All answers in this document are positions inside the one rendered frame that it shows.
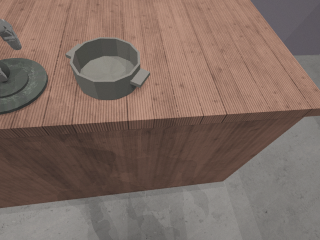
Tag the left robot hand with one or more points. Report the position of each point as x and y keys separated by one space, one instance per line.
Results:
x=7 y=34

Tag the lid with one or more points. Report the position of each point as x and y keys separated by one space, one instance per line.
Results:
x=26 y=82

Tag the pot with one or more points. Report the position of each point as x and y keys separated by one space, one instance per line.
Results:
x=107 y=68

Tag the table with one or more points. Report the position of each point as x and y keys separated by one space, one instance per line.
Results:
x=222 y=87

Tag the knob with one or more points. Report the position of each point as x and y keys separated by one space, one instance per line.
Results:
x=4 y=69

